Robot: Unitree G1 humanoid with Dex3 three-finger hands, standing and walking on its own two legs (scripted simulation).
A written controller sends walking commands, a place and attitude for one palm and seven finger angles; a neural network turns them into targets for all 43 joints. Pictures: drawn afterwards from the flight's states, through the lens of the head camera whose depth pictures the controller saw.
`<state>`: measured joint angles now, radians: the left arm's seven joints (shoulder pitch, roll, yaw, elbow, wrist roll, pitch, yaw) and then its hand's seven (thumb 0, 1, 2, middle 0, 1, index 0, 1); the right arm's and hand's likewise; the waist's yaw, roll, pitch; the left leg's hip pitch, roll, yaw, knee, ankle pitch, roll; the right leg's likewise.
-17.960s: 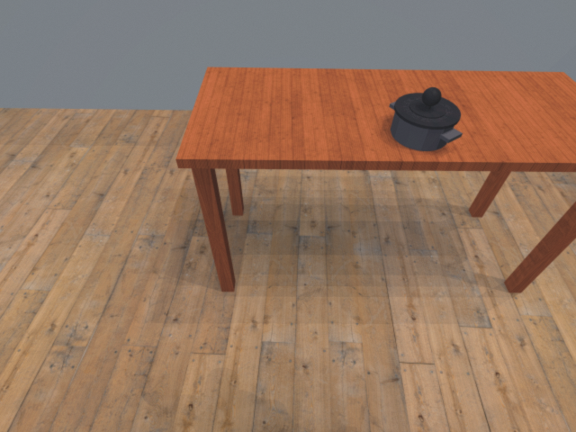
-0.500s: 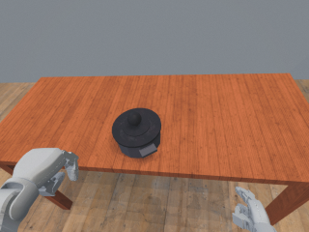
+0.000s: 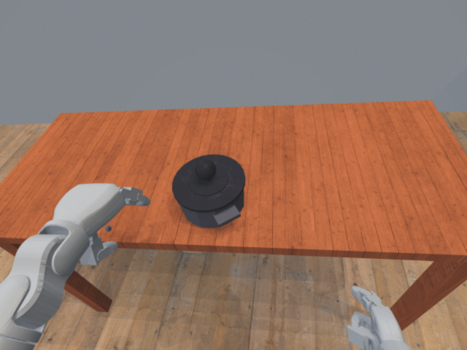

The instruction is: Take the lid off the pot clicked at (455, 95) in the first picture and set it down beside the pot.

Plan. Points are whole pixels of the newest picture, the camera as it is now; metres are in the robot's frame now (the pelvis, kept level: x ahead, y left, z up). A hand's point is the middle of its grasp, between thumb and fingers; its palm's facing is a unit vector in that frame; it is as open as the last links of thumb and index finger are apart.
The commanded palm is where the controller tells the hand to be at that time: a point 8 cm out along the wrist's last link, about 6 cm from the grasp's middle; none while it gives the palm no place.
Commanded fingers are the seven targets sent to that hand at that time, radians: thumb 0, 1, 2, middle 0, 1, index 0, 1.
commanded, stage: reach forward and open the fingers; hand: left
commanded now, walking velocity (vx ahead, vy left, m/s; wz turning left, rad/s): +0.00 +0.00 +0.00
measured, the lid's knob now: (205, 169) +0.46 +0.12 +0.03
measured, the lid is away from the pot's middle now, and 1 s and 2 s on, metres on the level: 0.00 0.00 0.00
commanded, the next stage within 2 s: move the open hand above the knob in 0.08 s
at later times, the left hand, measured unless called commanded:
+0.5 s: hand (127, 192) +0.33 +0.22 +0.12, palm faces -0.18 -0.11 -0.98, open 10.4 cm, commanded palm +0.31 +0.21 +0.18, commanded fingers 0.00 -0.33 1.42 -0.81 -0.08 -0.81 -0.08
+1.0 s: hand (149, 167) +0.37 +0.18 +0.14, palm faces -0.11 -0.05 -0.99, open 10.4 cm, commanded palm +0.35 +0.18 +0.18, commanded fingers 0.00 -0.33 1.42 -0.81 -0.08 -0.81 -0.08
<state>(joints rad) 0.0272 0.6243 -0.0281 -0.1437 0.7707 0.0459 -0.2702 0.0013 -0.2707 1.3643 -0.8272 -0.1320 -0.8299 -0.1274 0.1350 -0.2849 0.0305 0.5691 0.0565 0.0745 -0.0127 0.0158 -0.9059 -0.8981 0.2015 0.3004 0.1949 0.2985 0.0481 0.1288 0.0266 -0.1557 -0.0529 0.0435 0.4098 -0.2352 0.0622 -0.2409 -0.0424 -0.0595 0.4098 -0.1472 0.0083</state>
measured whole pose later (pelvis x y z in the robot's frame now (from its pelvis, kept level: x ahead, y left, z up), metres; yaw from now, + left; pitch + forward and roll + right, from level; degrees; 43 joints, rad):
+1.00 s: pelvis +0.02 -0.01 +0.00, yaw +0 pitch +1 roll +0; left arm -0.37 0.55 -0.20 0.06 0.81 0.22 -0.26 0.00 -0.32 1.41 -0.82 -0.09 -0.83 -0.08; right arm 0.09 -0.28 0.06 0.60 0.08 0.11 0.03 0.01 -0.91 -0.90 0.20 0.30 0.19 0.30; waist 0.04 0.12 -0.02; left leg -0.18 -0.05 0.03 0.43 -0.27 0.05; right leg -0.28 -0.04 -0.07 0.47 -0.21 0.00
